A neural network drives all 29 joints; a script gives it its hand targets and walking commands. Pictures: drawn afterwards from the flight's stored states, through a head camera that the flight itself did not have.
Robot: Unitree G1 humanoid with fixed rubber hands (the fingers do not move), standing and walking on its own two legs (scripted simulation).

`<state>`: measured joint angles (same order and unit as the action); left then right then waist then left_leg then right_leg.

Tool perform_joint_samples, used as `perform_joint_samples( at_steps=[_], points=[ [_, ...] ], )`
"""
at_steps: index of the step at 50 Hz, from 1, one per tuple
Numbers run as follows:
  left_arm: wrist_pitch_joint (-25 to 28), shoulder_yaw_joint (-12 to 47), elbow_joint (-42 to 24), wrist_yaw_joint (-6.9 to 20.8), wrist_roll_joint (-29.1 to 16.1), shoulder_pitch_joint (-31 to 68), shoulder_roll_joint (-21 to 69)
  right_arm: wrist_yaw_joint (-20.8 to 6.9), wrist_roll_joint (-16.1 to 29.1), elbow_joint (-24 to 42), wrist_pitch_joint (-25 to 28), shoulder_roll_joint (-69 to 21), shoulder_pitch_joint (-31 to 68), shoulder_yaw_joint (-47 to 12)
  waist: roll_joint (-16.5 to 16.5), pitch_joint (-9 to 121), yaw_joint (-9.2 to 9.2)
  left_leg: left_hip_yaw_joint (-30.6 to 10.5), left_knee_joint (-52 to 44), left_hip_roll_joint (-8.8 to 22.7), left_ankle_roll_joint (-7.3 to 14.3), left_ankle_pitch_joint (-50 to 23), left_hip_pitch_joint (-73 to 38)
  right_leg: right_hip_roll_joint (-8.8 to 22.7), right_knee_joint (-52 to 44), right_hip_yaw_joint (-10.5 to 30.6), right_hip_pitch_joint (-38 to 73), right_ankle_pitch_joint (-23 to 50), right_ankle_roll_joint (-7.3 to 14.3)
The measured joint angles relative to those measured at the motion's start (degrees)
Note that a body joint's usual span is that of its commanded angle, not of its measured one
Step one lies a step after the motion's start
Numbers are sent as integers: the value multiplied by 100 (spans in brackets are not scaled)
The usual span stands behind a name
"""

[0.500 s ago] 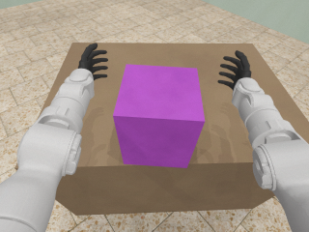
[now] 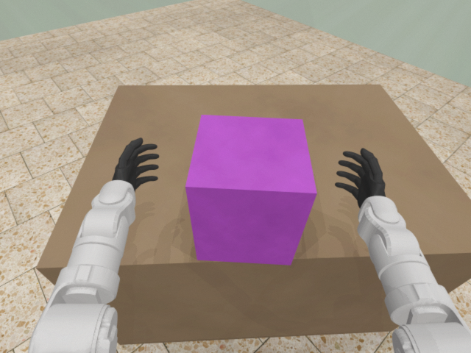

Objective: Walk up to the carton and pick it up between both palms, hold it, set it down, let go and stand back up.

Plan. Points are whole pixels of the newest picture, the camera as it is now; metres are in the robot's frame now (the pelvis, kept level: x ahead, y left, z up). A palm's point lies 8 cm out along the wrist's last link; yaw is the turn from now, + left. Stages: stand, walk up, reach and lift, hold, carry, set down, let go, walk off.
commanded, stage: set down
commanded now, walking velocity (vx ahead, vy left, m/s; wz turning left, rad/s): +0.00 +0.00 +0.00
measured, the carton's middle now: (247, 192) +0.44 -0.02 +0.01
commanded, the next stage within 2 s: let go in 1.98 s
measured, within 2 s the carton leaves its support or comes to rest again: neither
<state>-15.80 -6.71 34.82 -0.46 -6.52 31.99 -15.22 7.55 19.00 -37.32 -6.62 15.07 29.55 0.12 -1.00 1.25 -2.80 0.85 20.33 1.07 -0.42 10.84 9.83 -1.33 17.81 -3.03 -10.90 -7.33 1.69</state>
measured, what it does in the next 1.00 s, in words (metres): stands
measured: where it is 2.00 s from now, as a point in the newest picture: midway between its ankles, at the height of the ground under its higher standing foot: outside the picture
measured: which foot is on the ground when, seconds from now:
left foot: down 0.00-1.00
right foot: down 0.00-1.00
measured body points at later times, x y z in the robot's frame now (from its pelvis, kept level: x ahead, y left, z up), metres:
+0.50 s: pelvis +0.01 +0.01 +0.00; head +0.01 +0.02 +0.45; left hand +0.35 +0.21 +0.04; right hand +0.32 -0.22 +0.04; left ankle +0.00 +0.12 -0.75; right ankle +0.02 -0.10 -0.75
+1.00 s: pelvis +0.04 +0.01 +0.00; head +0.02 +0.02 +0.45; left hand +0.27 +0.21 +0.00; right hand +0.25 -0.22 +0.00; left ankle +0.00 +0.12 -0.75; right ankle +0.02 -0.10 -0.75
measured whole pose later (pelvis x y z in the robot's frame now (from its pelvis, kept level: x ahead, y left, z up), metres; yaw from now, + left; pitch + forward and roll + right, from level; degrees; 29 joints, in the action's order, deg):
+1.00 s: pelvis +0.04 +0.01 +0.00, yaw -1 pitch -4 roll -1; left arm 7.5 1.8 17.7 -1.0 -8.0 -9.5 -11.2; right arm 2.0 11.5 -19.4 12.3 9.5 -11.6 0.7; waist -0.8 -1.6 0.0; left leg 1.7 19.3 1.1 -0.2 14.4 1.3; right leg -1.5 17.8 -2.0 -3.1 -11.1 1.4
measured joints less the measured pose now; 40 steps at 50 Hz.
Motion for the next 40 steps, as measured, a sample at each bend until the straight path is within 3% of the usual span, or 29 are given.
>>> perform_joint_samples(
  at_steps=[6, 11, 18, 28, 40],
  points=[
    [193, 436, 294, -252, -334, 375, -163, -327, -289, -101, -254, 6, 166, 382, -47, 111, 56, 67, 126, -59, 52, -40, 365, 63, 203, 64, -417, 18, -21],
    [408, 401, 172, -125, -116, 204, 155, -477, -359, -280, 38, 13, 64, 212, 49, 184, 89, 99, 58, -73, 83, -37, 257, 72, 78, 101, -291, 56, -61],
    [522, 228, -217, -1, 211, -909, 623, -476, -479, -7, 517, -110, -955, 101, 108, 8, 142, 95, -62, -61, 89, 61, -282, 54, -77, 101, 264, -20, -80],
    [1203, 419, -1074, -203, -95, -2024, 362, -523, -646, 969, 915, -356, -2004, 342, 9, -129, 192, 75, -61, -30, 31, 127, -265, 24, 22, 82, 203, -148, -31],
    [1575, 578, -1682, 120, -47, -3255, 523, -405, -541, 1560, 1363, -402, -3319, -39, 124, -215, 182, 61, -203, 7, 25, 274, -820, -20, -159, 75, 779, -276, -37]
  ],
)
